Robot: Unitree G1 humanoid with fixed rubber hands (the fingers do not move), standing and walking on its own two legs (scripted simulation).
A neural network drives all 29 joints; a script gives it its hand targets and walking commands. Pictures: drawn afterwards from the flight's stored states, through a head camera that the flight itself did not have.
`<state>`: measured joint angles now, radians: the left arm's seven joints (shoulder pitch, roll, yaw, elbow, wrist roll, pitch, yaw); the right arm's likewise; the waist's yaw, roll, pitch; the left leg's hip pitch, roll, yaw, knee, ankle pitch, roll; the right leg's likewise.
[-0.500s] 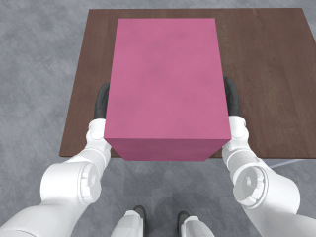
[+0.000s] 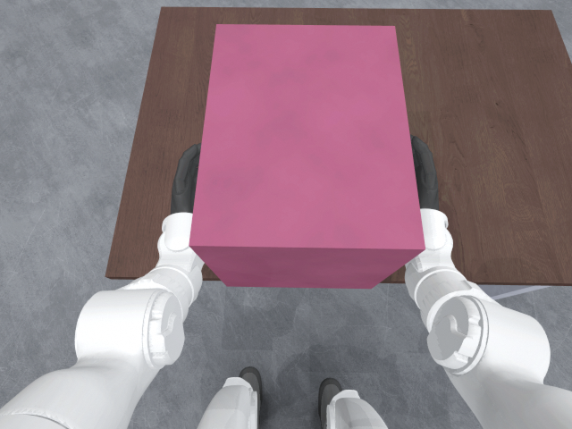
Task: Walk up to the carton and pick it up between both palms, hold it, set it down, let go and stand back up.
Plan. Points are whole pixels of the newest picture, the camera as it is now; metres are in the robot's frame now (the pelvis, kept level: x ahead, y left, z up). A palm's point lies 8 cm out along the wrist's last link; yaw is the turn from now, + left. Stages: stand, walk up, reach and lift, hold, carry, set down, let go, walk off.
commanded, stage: reach and lift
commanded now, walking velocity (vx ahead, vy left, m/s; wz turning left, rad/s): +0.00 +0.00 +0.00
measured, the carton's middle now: (301, 170) +0.47 +0.00 -0.03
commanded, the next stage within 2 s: none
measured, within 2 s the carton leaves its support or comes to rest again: leaves its support in 0.92 s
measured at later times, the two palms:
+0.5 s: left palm (187, 206) +0.41 +0.17 -0.03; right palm (420, 197) +0.42 -0.17 -0.02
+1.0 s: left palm (182, 223) +0.37 +0.17 -0.02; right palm (426, 208) +0.40 -0.17 +0.00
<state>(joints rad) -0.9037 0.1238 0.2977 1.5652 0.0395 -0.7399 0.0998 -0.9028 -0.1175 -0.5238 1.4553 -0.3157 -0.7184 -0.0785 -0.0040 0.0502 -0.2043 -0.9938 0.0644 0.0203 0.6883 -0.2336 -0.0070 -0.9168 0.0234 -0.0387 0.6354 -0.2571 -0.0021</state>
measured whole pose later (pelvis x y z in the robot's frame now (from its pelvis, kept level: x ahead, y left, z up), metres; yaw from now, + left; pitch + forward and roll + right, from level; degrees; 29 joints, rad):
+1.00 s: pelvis -0.01 +0.00 -0.01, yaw +0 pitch +27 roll -4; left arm -0.77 0.09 -0.04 1.51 -0.27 -0.60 0.14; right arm -0.79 -0.14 -0.11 1.38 -0.02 -0.51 -0.11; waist 0.00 0.08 -0.31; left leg -0.99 0.06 -0.03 0.79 -0.28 -0.01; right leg -0.90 0.04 -0.06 0.71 -0.29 0.00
